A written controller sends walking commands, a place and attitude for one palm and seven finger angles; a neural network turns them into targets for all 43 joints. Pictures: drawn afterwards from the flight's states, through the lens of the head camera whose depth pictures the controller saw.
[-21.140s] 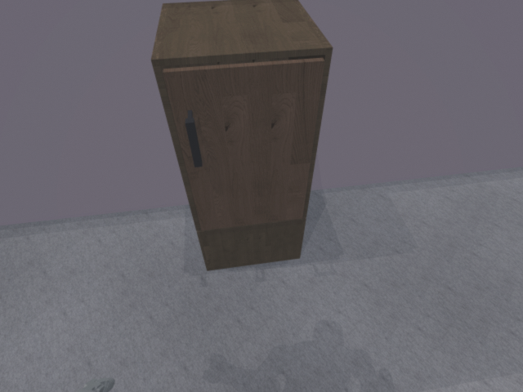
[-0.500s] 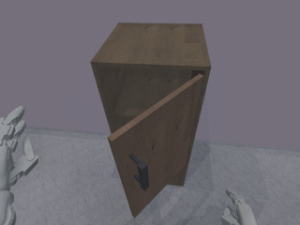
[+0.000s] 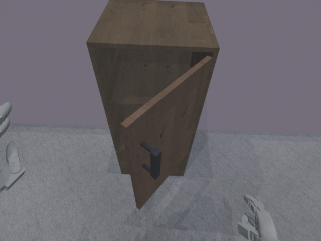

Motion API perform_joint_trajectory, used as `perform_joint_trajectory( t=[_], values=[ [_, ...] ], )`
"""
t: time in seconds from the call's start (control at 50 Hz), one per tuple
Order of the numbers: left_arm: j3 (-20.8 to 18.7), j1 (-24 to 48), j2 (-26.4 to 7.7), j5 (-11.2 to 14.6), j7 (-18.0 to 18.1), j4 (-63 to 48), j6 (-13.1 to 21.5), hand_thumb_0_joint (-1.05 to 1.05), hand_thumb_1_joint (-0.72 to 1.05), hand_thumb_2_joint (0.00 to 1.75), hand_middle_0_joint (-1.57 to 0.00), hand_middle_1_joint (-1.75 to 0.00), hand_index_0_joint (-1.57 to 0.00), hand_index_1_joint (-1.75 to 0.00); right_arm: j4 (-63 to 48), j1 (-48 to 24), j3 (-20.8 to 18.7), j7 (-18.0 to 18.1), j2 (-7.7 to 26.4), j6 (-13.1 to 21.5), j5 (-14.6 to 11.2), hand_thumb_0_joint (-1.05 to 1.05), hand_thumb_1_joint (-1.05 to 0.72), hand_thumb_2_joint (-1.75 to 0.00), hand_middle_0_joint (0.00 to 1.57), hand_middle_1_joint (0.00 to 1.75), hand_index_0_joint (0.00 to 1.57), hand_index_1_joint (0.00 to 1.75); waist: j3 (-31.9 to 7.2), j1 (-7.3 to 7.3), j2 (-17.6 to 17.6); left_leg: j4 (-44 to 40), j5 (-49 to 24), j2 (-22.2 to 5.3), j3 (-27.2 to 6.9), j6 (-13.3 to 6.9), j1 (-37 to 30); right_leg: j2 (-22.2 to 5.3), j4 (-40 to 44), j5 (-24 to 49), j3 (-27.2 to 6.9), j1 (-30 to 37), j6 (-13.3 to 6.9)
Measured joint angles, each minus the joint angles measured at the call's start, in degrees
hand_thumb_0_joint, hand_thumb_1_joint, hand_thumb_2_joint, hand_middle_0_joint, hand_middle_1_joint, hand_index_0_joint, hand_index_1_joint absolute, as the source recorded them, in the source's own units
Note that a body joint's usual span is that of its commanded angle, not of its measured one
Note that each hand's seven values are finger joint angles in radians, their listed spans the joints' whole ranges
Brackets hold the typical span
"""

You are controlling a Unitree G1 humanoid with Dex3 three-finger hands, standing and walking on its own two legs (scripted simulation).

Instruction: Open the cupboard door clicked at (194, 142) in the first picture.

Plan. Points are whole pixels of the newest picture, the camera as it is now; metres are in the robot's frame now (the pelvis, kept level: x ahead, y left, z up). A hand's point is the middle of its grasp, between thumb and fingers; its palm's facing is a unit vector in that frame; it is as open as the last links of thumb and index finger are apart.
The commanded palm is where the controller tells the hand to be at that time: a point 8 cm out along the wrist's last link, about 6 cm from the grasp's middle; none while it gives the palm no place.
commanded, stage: step back with the hand held close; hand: left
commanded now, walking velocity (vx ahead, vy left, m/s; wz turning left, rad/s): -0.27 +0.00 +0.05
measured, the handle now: (150, 160) +0.33 +0.05 -0.02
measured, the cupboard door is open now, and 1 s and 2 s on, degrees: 52 52 52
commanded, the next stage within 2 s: stop stepping back and stand still in 0.44 s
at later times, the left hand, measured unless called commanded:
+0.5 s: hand out of the picture +0.09 +0.29 +0.17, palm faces +0.46 -0.78 -0.43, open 7.4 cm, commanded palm +0.01 +0.32 +0.18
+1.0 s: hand out of the picture -0.03 +0.27 +0.16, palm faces +0.51 -0.78 -0.36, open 7.4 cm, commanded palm -0.09 +0.30 +0.18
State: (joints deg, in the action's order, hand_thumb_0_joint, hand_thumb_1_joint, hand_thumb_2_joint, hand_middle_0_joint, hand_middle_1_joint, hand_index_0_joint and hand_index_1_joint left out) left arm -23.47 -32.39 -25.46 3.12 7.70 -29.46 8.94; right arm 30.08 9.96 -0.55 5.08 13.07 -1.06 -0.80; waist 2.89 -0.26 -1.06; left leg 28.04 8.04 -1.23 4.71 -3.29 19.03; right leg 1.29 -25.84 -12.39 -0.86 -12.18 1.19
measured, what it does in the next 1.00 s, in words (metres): walks backwards: left foot, then right foot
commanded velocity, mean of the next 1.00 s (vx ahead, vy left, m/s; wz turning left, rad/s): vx -0.06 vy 0.02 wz -0.02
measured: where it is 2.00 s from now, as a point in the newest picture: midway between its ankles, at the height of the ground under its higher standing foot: outside the picture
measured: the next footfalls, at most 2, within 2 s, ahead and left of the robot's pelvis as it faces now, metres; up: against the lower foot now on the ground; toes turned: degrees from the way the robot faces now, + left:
left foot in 0.38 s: +0.01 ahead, +0.10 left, +0.00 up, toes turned +4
right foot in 0.72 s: -0.23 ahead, -0.10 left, +0.00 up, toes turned -3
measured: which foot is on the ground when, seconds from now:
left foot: down 0.00-0.24, up 0.26-0.36, down 0.38-0.72, up 0.74-0.92, down 0.94-1.00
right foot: down 0.00-0.38, up 0.40-0.70, down 0.72-1.00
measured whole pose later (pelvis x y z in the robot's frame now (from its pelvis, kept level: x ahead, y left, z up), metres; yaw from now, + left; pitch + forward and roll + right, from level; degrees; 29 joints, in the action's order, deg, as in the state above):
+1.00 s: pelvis -0.23 +0.00 -0.01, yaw +0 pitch -1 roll +1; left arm -22.9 -25.9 -20.3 2.3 10.2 -20.4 10.0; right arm 39.9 17.5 -1.6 5.8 14.5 5.7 -0.6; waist -2.9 -0.2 1.3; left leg 32.9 16.1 0.0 3.6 -1.3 15.8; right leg -1.1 -35.9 -23.6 1.5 -8.9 -0.4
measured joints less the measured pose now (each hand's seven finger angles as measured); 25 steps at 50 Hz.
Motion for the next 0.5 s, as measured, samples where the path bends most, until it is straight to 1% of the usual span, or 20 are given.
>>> perform_joint_trajectory(
  t=[0.06,0.1,0.14,0.18,0.22,0.26,0.28,0.32,0.34,0.36,0.38,0.4,0.42,0.46,0.5],
  values=[
    [-0.33,-0.11,0.43,-0.7,0.19,-0.21,0.88,0.02,0.89,0.89,-0.21,-0.31,-0.21,-0.3,-0.3,0.56,0.21,-0.06,-0.2,1.1,0.11,0.02,-0.9,-0.9,0.21,0.3,0.2,0.3,0.39,0.1,-0.11,1.21,-0.58,0.36,-0.39,-0.57,1.59,-0.21,-2.03,-0.09,0.29,-1.73,0.35],
    [-0.72,0.42,0.44,-1.26,0.26,-0.21,1.34,0.02,0.89,0.89,-0.21,-0.31,-0.21,-0.3,-0.32,1.06,0.29,0.02,-0.48,1.9,0.31,0.02,-0.9,-0.9,0.21,0.3,0.2,0.3,0.79,-0.02,-0.18,2.03,-0.98,0.84,-1.08,-0.87,2.78,0.26,-4.67,-1.01,-0.1,-2.55,0.28],
    [-1.12,1.39,0.55,-1.78,0.28,-0.09,1.75,0.02,0.89,0.89,-0.21,-0.31,-0.21,-0.3,-0.01,1.65,0.26,-0.02,-0.76,2.6,0.47,0.02,-0.9,-0.9,0.21,0.3,0.2,0.3,0.72,0.05,-0.39,2.91,-1.14,1.12,-1.59,-1.06,4.47,0.87,-7.57,-3.66,0.01,-2.44,-0.05],
    [-1.77,2.08,0.73,-1.86,0.37,-0.28,2.15,0.02,0.89,0.89,-0.21,-0.31,-0.21,-0.3,0.44,1.92,0.27,-0.24,-1.05,3.13,0.57,0.02,-0.9,-0.9,0.21,0.3,0.2,0.3,0.34,0.32,-0.39,3.69,-0.7,1.29,-1.42,-1.01,6.65,1.3,-8.2,-6.79,-0.11,-1.66,-0.8],
    [-1.94,2.4,1.78,-1.31,0.57,-0.89,2.57,0.02,0.89,0.89,-0.21,-0.31,-0.21,-0.3,1.32,1.21,0.16,-0.57,-0.95,3.61,0.61,0.02,-0.9,-0.9,0.21,0.3,0.2,0.3,0.9,0.85,-1.35,4.06,-0.16,0.96,-1.69,-0.42,8.29,1.71,-7.27,-6.61,0.27,-2.12,-1.33],
    [-1.43,1.37,2.7,-0.56,0.92,-1.97,3.14,0.02,0.89,0.89,-0.21,-0.31,-0.21,-0.3,2.53,0.5,0.07,-1.08,-0.99,3.93,0.51,0.02,-0.9,-0.9,0.21,0.3,0.2,0.3,1.47,1.5,-1.84,5.7,3.7,0.97,-2.3,1.33,9.35,1.81,-6.38,-4.68,0.39,-2.57,-1.3],
    [-0.98,0.56,3.01,-0.38,1.12,-2.54,3.38,0.02,0.89,0.89,-0.21,-0.31,-0.21,-0.3,3.27,0.41,0.02,-1.37,-1.09,4.03,0.5,0.02,-0.9,-0.9,0.21,0.3,0.2,0.3,1.35,2.1,-1.56,8.43,5.7,1.26,-2.76,2.17,9.51,1.69,-6.17,-4.03,-0.09,-2.79,-1.2],
    [0.04,-0.84,3.51,-0.5,1.4,-3.26,3.57,0.02,0.89,0.89,-0.21,-0.31,-0.21,-0.3,4.63,0.7,0.01,-1.58,-1.42,3.89,0.6,0.02,-0.9,-0.9,0.21,0.3,0.2,0.3,0.19,2.95,-0.43,13.3,8.24,1.96,-3.41,3.1,8.0,1.18,-5.85,-3.22,-1.45,-3.26,-0.76],
    [0.44,-1.14,3.58,-0.64,1.45,-3.38,3.51,0.02,0.89,0.89,-0.21,-0.31,-0.21,-0.3,5.03,1.0,0.1,-1.47,-1.57,3.81,0.7,0.02,-0.9,-0.9,0.21,0.3,0.2,0.3,-0.65,3.06,0.21,12.67,8.42,2.05,-3.51,3.28,5.98,0.91,-5.72,-2.92,-2.02,-3.63,-0.44],
    [0.68,-1.03,3.45,-0.72,1.49,-3.48,3.37,0.02,0.89,0.89,-0.21,-0.31,-0.21,-0.3,5.05,1.33,0.29,-1.21,-1.54,3.82,0.78,0.02,-0.9,-0.9,0.21,0.3,0.2,0.3,-1.49,2.96,0.54,9.4,6.48,1.75,-3.71,3.27,3.29,0.83,-5.93,-2.74,-2.31,-4.28,-0.08],
    [0.86,-0.01,3.11,-0.84,1.53,-3.4,3.2,0.02,0.89,0.89,-0.21,-0.31,-0.21,-0.3,4.95,1.33,0.33,-0.78,-1.37,4.04,0.86,0.02,-0.9,-0.9,0.21,0.3,0.2,0.3,-1.86,2.45,0.6,6.13,5.09,1.65,-3.97,2.19,1.74,0.74,-6.57,-2.71,-2.11,-5.23,0.32],
    [0.85,2.11,2.46,-0.99,1.61,-2.74,3.02,0.02,0.89,0.89,-0.21,-0.31,-0.21,-0.3,5.23,0.58,0.21,-0.31,-1.63,4.26,1.04,0.02,-0.9,-0.9,0.21,0.3,0.2,0.3,-1.07,2.06,1.51,5.42,4.46,2.46,-3.8,1.02,1.96,0.15,-8.15,-2.74,-2.41,-6.27,0.37],
    [0.62,4.26,1.8,-1.01,1.71,-1.85,2.97,0.02,0.89,0.89,-0.21,-0.31,-0.21,-0.3,5.44,-0.35,0.14,-0.14,-1.97,4.58,1.24,0.02,-0.9,-0.9,0.21,0.3,0.2,0.3,0.06,2.09,2.28,4.97,3.65,2.89,-3.38,0.22,2.03,0.14,-10.95,-4.77,-3.12,-7.45,0.13],
    [-0.42,6.67,0.8,-0.77,1.8,0.0,3.11,0.02,0.89,0.89,-0.21,-0.31,-0.21,-0.3,5.37,-1.96,0.17,-0.5,-2.72,5.46,1.91,0.02,-0.9,-0.9,0.21,0.3,0.2,0.3,1.42,1.8,2.62,3.51,1.66,2.4,-2.66,-0.39,2.26,1.35,-18.89,-11.05,-3.57,-10.29,-0.13],
    [-1.44,6.63,0.1,-0.19,1.71,0.43,2.77,0.02,0.89,0.89,-0.21,-0.31,-0.21,-0.3,4.74,-2.65,0.31,-1.27,-3.44,6.27,2.34,0.02,-0.9,-0.9,0.21,0.3,0.2,0.3,1.72,0.82,1.98,1.86,-0.46,1.11,-2.66,-0.37,2.83,2.89,-25.83,-13.91,-3.09,-12.03,-0.17]
  ],
)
